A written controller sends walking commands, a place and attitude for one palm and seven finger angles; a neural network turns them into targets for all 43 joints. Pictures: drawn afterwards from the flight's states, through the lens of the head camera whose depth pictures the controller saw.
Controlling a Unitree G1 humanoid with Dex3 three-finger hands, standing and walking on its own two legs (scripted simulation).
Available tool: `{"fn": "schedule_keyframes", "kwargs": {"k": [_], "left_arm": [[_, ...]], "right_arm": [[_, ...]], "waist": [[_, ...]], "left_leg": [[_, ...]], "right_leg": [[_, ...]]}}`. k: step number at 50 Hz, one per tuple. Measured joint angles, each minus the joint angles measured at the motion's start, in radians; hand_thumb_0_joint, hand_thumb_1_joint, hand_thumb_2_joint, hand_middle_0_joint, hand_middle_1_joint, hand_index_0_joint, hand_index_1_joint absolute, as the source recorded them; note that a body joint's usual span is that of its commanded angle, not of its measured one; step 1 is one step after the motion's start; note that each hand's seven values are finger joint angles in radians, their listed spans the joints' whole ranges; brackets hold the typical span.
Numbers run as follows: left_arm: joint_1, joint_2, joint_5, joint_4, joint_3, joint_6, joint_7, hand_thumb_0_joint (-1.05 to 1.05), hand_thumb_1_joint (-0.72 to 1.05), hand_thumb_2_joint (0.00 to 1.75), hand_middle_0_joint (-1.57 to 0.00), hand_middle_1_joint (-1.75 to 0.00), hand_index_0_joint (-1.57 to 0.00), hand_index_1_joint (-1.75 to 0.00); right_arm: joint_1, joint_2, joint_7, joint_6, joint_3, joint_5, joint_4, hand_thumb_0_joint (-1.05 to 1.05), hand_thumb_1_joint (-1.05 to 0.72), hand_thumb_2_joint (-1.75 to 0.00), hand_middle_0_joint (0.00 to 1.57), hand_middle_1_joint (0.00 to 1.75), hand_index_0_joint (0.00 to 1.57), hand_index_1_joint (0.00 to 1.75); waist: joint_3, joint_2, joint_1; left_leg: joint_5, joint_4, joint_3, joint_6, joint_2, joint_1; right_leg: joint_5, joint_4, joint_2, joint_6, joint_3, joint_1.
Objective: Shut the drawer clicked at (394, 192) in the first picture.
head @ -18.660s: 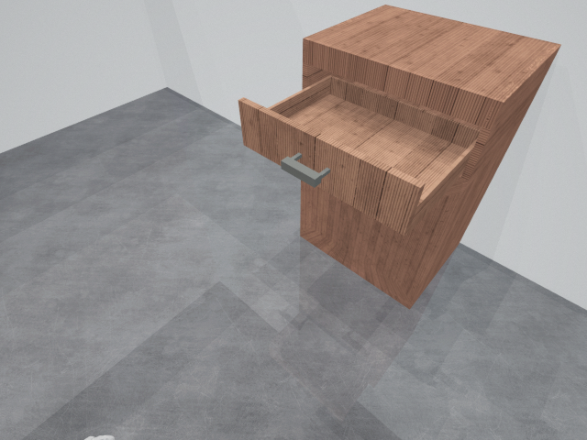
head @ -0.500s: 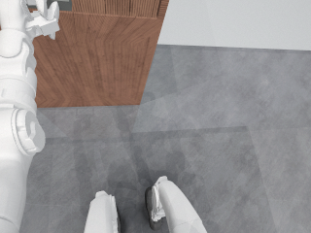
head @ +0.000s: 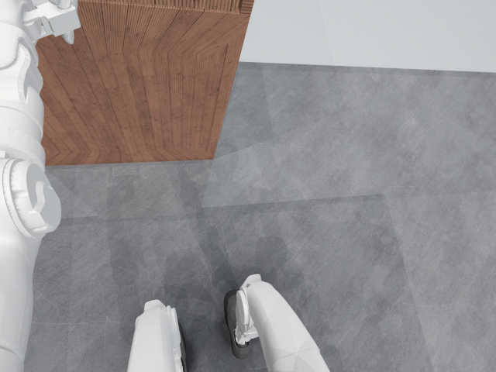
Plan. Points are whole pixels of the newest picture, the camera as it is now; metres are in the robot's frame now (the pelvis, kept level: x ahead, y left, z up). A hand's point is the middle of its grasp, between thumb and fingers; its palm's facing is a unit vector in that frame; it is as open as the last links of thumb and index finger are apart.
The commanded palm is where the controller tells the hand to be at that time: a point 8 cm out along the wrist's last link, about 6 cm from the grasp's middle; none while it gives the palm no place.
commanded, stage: pull the fist back off the drawer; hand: left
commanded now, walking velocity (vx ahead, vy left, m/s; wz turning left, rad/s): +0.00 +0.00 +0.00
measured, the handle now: out of the picture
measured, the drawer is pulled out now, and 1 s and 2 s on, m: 0.00 0.00 0.00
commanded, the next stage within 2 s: draw the hand back to the body in 0.34 s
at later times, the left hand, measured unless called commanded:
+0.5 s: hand (78, 17) +0.60 +0.13 +0.08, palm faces -0.03 -1.00 -0.04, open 3.2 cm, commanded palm +0.54 +0.17 +0.10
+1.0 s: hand out of the picture +0.42 +0.17 +0.17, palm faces -0.01 -0.99 -0.13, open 3.3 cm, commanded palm +0.38 +0.22 +0.19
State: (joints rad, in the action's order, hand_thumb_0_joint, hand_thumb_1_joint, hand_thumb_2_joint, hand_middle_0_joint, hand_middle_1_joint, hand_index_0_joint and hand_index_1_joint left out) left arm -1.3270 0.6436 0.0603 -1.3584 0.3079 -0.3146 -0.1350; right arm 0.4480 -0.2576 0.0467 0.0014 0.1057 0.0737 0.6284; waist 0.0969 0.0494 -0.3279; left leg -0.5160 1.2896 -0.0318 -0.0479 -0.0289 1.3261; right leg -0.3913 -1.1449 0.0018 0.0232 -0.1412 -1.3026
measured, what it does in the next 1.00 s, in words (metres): rises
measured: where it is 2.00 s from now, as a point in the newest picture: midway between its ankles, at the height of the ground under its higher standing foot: (208, 351)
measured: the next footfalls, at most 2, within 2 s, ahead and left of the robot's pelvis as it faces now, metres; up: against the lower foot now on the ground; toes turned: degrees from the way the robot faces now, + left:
none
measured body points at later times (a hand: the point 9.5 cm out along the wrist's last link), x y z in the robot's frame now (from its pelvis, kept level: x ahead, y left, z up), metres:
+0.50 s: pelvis +0.05 -0.01 +0.03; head +0.22 +0.01 +0.44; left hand +0.59 +0.18 +0.08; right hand +0.03 -0.26 -0.08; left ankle +0.03 +0.09 -0.62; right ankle +0.07 -0.12 -0.62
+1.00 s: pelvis +0.08 -0.01 +0.09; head +0.13 -0.02 +0.54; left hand +0.42 +0.22 +0.18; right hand +0.24 -0.26 +0.00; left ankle +0.03 +0.09 -0.62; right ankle +0.07 -0.12 -0.62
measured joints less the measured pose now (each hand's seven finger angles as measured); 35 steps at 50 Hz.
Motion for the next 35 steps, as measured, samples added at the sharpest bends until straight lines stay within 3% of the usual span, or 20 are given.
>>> {"fn": "schedule_keyframes", "kwargs": {"k": [25, 30, 35], "left_arm": [[0.327, -0.178, -0.07, 0.234, 0.062, -0.079, 0.005, 0.0, 0.87, 0.89, -1.39, -1.6, -1.4, -1.6], [0.553, -0.235, -0.135, 0.477, 0.04, -0.049, -0.021, 0.01, 0.89, 0.89, -1.39, -1.6, -1.4, -1.6], [0.795, -0.304, -0.207, 0.689, -0.015, 0.001, -0.036, 0.01, 0.9, 0.9, -1.39, -1.6, -1.4, -1.6]], "right_arm": [[-0.062, 0.0, 0.008, -0.087, -0.058, -0.033, -0.053, 0.0, -0.91, -0.9, 0.2, 0.3, 0.2, 0.3], [-0.061, 0.005, 0.011, -0.113, -0.081, -0.064, -0.079, 0.0, -0.91, -0.9, 0.2, 0.3, 0.2, 0.3], [-0.06, 0.009, 0.004, -0.098, -0.082, -0.097, -0.092, 0.0, -0.91, -0.9, 0.2, 0.3, 0.2, 0.3]], "waist": [[0.015, -0.002, 0.095], [0.017, 0.003, 0.138], [0.024, -0.005, 0.197]], "left_leg": [[-0.04, -0.122, 0.056, 0.009, -0.01, -0.211], [-0.026, -0.216, 0.071, 0.014, -0.012, -0.33], [0.02, -0.344, 0.065, 0.016, 0.0, -0.499]], "right_leg": [[-0.049, 0.067, 0.018, 0.0, 0.06, 0.162], [-0.039, 0.15, 0.028, -0.001, 0.08, 0.27], [-0.01, 0.274, 0.032, -0.001, 0.096, 0.437]]}}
